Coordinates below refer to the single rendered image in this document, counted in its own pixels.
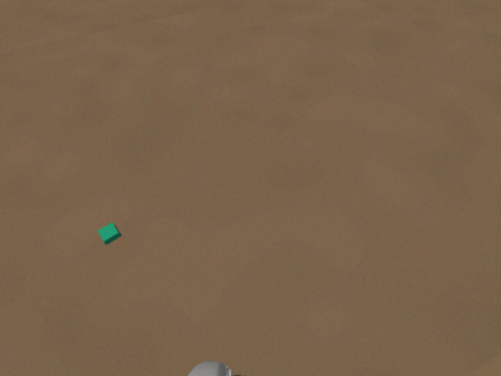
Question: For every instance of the small box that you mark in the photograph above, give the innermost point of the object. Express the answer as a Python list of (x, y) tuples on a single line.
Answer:
[(109, 233)]

